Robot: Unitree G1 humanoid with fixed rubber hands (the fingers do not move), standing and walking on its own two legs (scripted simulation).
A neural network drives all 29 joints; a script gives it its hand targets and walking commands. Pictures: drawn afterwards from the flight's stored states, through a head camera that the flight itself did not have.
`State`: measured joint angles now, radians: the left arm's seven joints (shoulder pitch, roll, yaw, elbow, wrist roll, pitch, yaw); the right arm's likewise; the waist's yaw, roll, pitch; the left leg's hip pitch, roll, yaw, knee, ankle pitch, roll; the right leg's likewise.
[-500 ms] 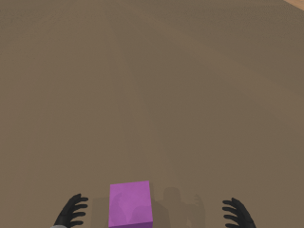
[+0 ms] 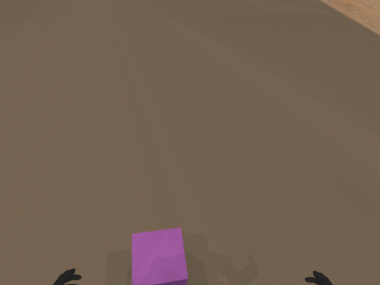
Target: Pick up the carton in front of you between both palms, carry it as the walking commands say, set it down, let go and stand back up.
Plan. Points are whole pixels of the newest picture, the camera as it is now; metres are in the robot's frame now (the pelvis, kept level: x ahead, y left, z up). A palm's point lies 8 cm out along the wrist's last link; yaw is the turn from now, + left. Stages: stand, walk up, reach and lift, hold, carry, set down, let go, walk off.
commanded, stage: stand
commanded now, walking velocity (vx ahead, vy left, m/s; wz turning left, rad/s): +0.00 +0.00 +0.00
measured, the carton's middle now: (159, 263) +0.34 +0.11 -0.64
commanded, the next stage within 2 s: none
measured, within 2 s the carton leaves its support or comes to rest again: neither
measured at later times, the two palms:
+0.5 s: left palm out of the picture +0.08 +0.30 -0.11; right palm out of the picture +0.09 -0.30 -0.08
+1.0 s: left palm out of the picture +0.06 +0.31 -0.11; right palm out of the picture +0.08 -0.31 -0.09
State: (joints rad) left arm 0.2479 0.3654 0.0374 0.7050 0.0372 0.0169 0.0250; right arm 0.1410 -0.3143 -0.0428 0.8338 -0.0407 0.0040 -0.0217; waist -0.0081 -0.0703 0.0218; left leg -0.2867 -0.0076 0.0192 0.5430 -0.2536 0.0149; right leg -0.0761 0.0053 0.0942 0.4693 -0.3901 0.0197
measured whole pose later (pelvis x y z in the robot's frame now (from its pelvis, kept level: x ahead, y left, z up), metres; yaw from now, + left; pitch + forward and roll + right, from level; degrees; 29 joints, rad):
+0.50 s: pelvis -0.01 +0.00 +0.01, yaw +0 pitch -2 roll +0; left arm 0.23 0.38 0.01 0.87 0.03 0.00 0.03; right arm 0.10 -0.34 -0.03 1.00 -0.02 0.00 -0.01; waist -0.01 -0.05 0.02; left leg -0.24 -0.01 0.03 0.47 -0.21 0.02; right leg -0.03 0.00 0.10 0.40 -0.34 0.03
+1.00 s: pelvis -0.02 +0.00 +0.01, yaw +0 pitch -2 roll +0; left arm 0.20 0.39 0.00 0.95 0.03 -0.01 0.02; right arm 0.09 -0.36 -0.02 1.06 -0.01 0.00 -0.01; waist -0.01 -0.04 0.03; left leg -0.22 -0.01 0.02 0.43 -0.17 0.02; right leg -0.02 0.00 0.09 0.36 -0.31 0.03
